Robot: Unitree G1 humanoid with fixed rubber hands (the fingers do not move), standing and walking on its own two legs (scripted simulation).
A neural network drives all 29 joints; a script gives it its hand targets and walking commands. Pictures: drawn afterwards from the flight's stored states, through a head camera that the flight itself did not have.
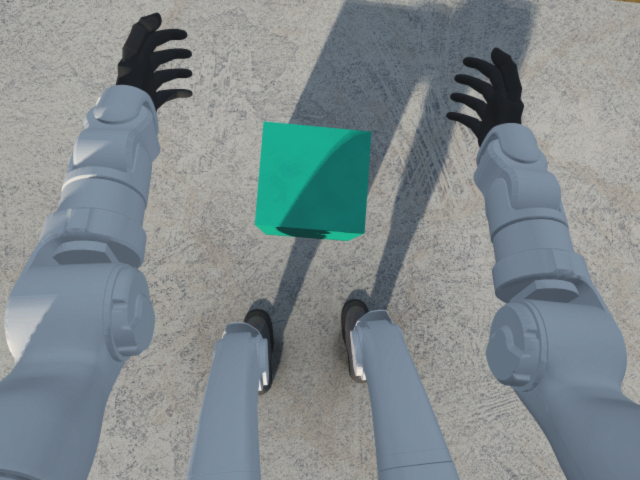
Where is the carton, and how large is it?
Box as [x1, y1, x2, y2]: [255, 121, 370, 240]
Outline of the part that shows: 264,121 255,224 266,234 348,240 363,233 365,219 370,132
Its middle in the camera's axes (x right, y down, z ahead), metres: -0.02 -0.12 +0.86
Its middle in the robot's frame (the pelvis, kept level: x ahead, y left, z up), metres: +0.50 -0.03 -0.52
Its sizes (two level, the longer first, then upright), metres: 0.210 0.200 0.250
